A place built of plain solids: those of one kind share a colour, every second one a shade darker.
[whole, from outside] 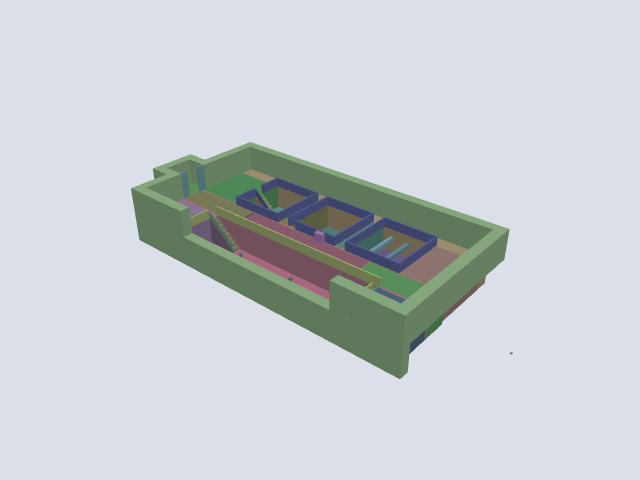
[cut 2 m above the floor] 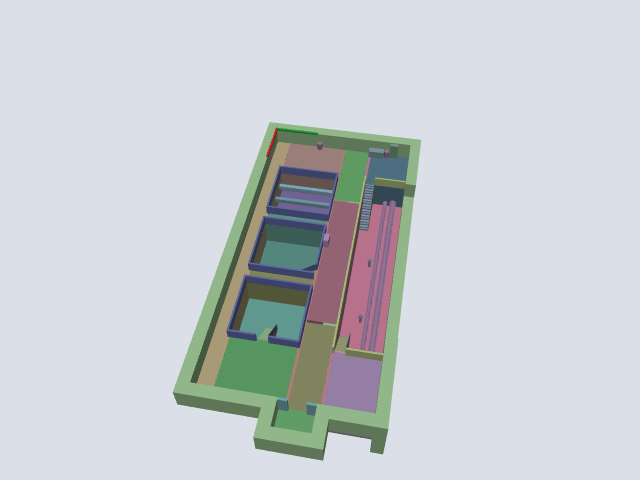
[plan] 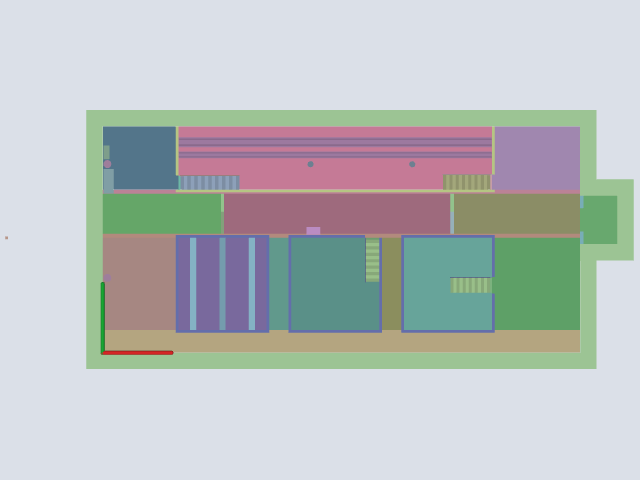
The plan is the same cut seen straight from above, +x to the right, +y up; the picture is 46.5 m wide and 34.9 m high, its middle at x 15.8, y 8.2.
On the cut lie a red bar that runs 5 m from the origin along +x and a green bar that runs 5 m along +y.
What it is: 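A filter house of a town's waterworks, its filters drained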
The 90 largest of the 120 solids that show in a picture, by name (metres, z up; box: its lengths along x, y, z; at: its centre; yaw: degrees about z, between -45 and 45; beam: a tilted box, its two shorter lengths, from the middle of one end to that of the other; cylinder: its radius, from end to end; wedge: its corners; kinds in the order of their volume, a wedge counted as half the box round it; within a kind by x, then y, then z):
{
 "wall_plaster_1": {"box": [1.2, 18.85, 3.6], "at": [-0.59, 8.24, 1.4]},
 "wall_plaster_2": {"box": [7.9, 1.2, 6.78], "at": [2.76, 17.06, -0.19]},
 "wall_plaster_3": {"box": [25.2, 1.2, 3.6], "at": [16.91, 17.06, -1.78]},
 "wall_plaster_4": {"box": [37.1, 1.2, 3.6], "at": [17.36, -0.59, 1.4]},
 "wall_plaster_5": {"box": [8.8, 1.2, 6.78], "at": [31.51, 17.06, -0.19]},
 "wall_plaster_6": {"box": [1.2, 9.1, 3.6], "at": [35.31, 3.36, 1.4]},
 "wall_plaster_7": {"box": [1.2, 6.25, 3.6], "at": [35.31, 14.54, 1.4]},
 "wall_plaster_8": {"box": [3.9, 1.2, 3.6], "at": [36.66, 7.31, 1.4]},
 "wall_plaster_9": {"box": [3.9, 1.2, 3.6], "at": [36.66, 12.01, 1.4]},
 "wall_plaster_10": {"box": [1.2, 5.9, 3.6], "at": [38.01, 9.66, 1.4]},
 "floor_hall0a_brick_1": {"box": [34.7, 1.65, 3.24], "at": [17.36, 0.84, -1.62]},
 "floor_hall3b_brick_1": {"box": [16.46, 2.9, 3.58], "at": [17.05, 10.11, -1.79]},
 "floor_hall1d_brick_1": {"box": [6.4, 6.7, 3.24], "at": [31.51, 5.01, -1.62]},
 "floor_hall1a_brick_1": {"box": [5.5, 6.7, 3.24], "at": [2.76, 5.01, -1.62]},
 "floor_hall5b_brick_1": {"box": [6.4, 4.6, 3.58], "at": [31.51, 14.16, -1.79]},
 "floor_hall3c_brick_1": {"box": [9.16, 2.9, 3.58], "at": [30.13, 10.11, -1.79]},
 "floor_hall5a_brick_1": {"box": [5.5, 4.6, 3.58], "at": [2.76, 14.16, -1.79]},
 "floor_hall3a_brick_1": {"box": [8.6, 2.9, 3.58], "at": [4.31, 10.11, -1.79]},
 "floor_aisle_concrete_1": {"box": [22.8, 4.6, 0.4], "at": [16.91, 14.16, -3.38]},
 "floor_hall1b_brick_1": {"box": [1.8, 6.7, 3.24], "at": [12.81, 5.01, -1.62]},
 "floor_hall1c_brick_1": {"box": [1.8, 6.7, 3.24], "at": [21.01, 5.01, -1.62]},
 "floor_hall4a_brick_1": {"box": [34.7, 0.3, 3.58], "at": [17.36, 11.71, -1.79]},
 "floor_basins_concrete_1": {"box": [6.4, 6.7, 0.4], "at": [16.91, 5.01, -3.04]},
 "floor_basins_concrete_2": {"box": [6.4, 6.7, 0.4], "at": [25.11, 5.01, -3.04]},
 "floor_hall2a_brick_1": {"box": [34.7, 0.3, 3.24], "at": [17.36, 8.51, -1.62]},
 "rail_basins_1": {"box": [0.2, 6.7, 1.1], "at": [5.41, 5.01, 0.55]},
 "rail_basins_2": {"box": [6.8, 0.2, 1.1], "at": [8.71, 1.56, 0.55]},
 "rail_basins_3": {"box": [6.8, 0.2, 1.1], "at": [8.71, 8.46, 0.55]},
 "rail_basins_4": {"box": [0.2, 6.7, 1.1], "at": [12.01, 5.01, 0.55]},
 "rail_basins_5": {"box": [0.2, 6.7, 1.1], "at": [13.61, 5.01, 0.55]},
 "rail_basins_6": {"box": [5.57, 0.2, 1.1], "at": [16.29, 8.46, 0.55]},
 "rail_basins_7": {"box": [6.8, 0.2, 1.1], "at": [16.91, 1.56, 0.55]},
 "rail_basins_8": {"box": [0.2, 6.7, 1.1], "at": [20.21, 5.01, 0.55]},
 "rail_basins_9": {"box": [0.2, 6.7, 1.1], "at": [21.81, 5.01, 0.55]},
 "rail_basins_10": {"box": [6.8, 0.2, 1.1], "at": [25.11, 1.56, 0.55]},
 "rail_basins_11": {"box": [6.8, 0.2, 1.1], "at": [25.11, 8.46, 0.55]},
 "rail_basins_12": {"box": [0.2, 2.65, 1.1], "at": [28.41, 2.99, 0.55]},
 "rail_basins_13": {"box": [0.2, 2.85, 1.1], "at": [28.41, 6.94, 0.55]},
 "floor_basins_gravel_1": {"box": [6.4, 6.7, 0.4], "at": [8.71, 5.01, -3.04]},
 "pipe_main_metal_1": {"box": [22.76, 0.08, 0.37], "at": [16.91, 14.25, -2.63]},
 "pipe_main_metal_2": {"box": [22.76, 0.2, 0.5], "at": [16.91, 14.39, -2.63]},
 "pipe_main_metal_3": {"box": [22.76, 0.08, 0.37], "at": [16.91, 14.54, -2.63]},
 "pipe_main_metal_4": {"box": [22.76, 0.1, 0.3], "at": [16.91, 14.99, -2.51]},
 "pipe_main_metal_5": {"box": [22.76, 0.12, 0.55], "at": [16.91, 15.1, -2.51]},
 "pipe_main_metal_6": {"box": [22.76, 0.3, 0.74], "at": [16.91, 15.31, -2.51]},
 "pipe_main_metal_7": {"box": [22.76, 0.12, 0.55], "at": [16.91, 15.52, -2.51]},
 "pipe_main_metal_8": {"box": [22.76, 0.1, 0.3], "at": [16.91, 15.63, -2.51]},
 "step_aisleb_1": {"box": [0.33, 0.98, 3.05], "at": [5.74, 12.35, -1.7]},
 "step_aisleb_2": {"box": [0.33, 0.99, 2.88], "at": [5.99, 12.35, -1.79]},
 "step_aisleb_3": {"box": [0.33, 0.99, 2.7], "at": [6.24, 12.35, -1.88]},
 "step_aisleb_4": {"box": [0.33, 0.99, 2.52], "at": [6.5, 12.35, -1.97]},
 "step_aisleb_5": {"box": [0.33, 0.99, 2.35], "at": [6.75, 12.35, -2.06]},
 "step_aisleb_6": {"box": [0.33, 0.99, 2.17], "at": [7.0, 12.35, -2.15]},
 "step_aisleb_7": {"box": [0.33, 0.99, 1.99], "at": [7.25, 12.35, -2.23]},
 "step_aisleb_8": {"box": [0.33, 0.99, 1.82], "at": [7.5, 12.35, -2.32]},
 "step_aisleb_9": {"box": [0.33, 0.99, 1.64], "at": [7.76, 12.35, -2.41]},
 "step_aisleb_10": {"box": [0.33, 0.99, 1.46], "at": [8.01, 12.35, -2.5]},
 "step_aisleb_11": {"box": [0.33, 0.99, 1.29], "at": [8.26, 12.35, -2.59]},
 "rail_aisle_1": {"box": [0.2, 3.57, 1.1], "at": [5.41, 14.68, 0.55]},
 "rail_aisle_2": {"box": [23.2, 0.2, 1.1], "at": [16.91, 11.76, 0.55]},
 "rail_aisle_3": {"box": [0.2, 3.5, 1.1], "at": [28.41, 14.71, 0.55]},
 "step_aislea_1": {"box": [0.31, 1.06, 1.44], "at": [26.27, 12.39, -2.51]},
 "step_aislea_2": {"box": [0.31, 1.06, 1.64], "at": [26.5, 12.39, -2.41]},
 "step_aislea_3": {"box": [0.31, 1.06, 1.84], "at": [26.73, 12.39, -2.31]},
 "step_aislea_4": {"box": [0.31, 1.06, 2.04], "at": [26.96, 12.39, -2.21]},
 "step_aislea_5": {"box": [0.31, 1.06, 2.24], "at": [27.19, 12.39, -2.11]},
 "step_aislea_6": {"box": [0.31, 1.06, 2.44], "at": [27.41, 12.39, -2.01]},
 "step_aislea_7": {"box": [0.31, 1.06, 2.63], "at": [27.64, 12.39, -1.91]},
 "step_aislea_8": {"box": [0.31, 1.06, 2.83], "at": [27.87, 12.39, -1.81]},
 "step_aislea_9": {"box": [0.31, 1.06, 3.03], "at": [28.1, 12.39, -1.71]},
 "step_basins_1": {"box": [0.99, 0.32, 2.08], "at": [19.62, 7.44, -1.85]},
 "step_basins_2": {"box": [0.31, 1.11, 1.27], "at": [26.55, 4.91, -2.26]},
 "step_basins_3": {"box": [0.31, 1.11, 1.47], "at": [26.77, 4.91, -2.15]},
 "step_basins_4": {"box": [0.31, 1.11, 1.67], "at": [26.99, 4.91, -2.05]},
 "step_basins_5": {"box": [0.31, 1.11, 1.88], "at": [27.21, 4.91, -1.95]},
 "step_basins_6": {"box": [0.31, 1.11, 2.08], "at": [27.43, 4.91, -1.85]},
 "step_basins_7": {"box": [0.31, 1.11, 2.28], "at": [27.65, 4.91, -1.75]},
 "step_basins_8": {"box": [0.31, 1.11, 2.48], "at": [27.87, 4.91, -1.65]},
 "step_basins_9": {"box": [0.31, 1.11, 2.69], "at": [28.1, 4.91, -1.55]},
 "launder_concrete_1": {"box": [0.45, 6.74, 0.5], "at": [6.58, 5.01, -1.15]},
 "launder_concrete_2": {"box": [0.45, 6.74, 0.5], "at": [8.71, 5.01, -1.15]},
 "launder_concrete_3": {"box": [0.45, 6.74, 0.5], "at": [10.84, 5.01, -1.15]},
 "floor_lobby_brick_1": {"box": [2.7, 3.5, 0.4], "at": [36.06, 9.66, -0.2]},
 "floor_drains_concrete_1": {"box": [0.27, 2.9, 3.13], "at": [25.41, 10.11, -2.02]},
 "wall_metal_1": {"box": [0.25, 0.9, 3.6], "at": [34.84, 8.36, 1.4]},
 "wall_metal_2": {"box": [0.25, 0.9, 3.6], "at": [34.84, 10.96, 1.4]},
 "bench_1": {"box": [0.75, 1.8, 0.91], "at": [0.43, 12.47, 0.46]},
 "cabinet_1": {"box": [0.45, 1.0, 1.92], "at": [0.28, 14.57, 0.96]},
 "console_1": {"box": [1.0, 0.56, 1.08], "at": [15.31, 8.86, 0.54]},
 "rail_aisleb_1": {"wedge": [[5.63, 12.85, 0.11], [5.63, 12.85, 0.92], [5.63, 12.9, 0.11], [5.63, 12.9, 0.92], [9.97, 12.85, -2.93], [9.97, 12.85, -2.12], [9.97, 12.9, -2.93], [9.97, 12.9, -2.12]]}
}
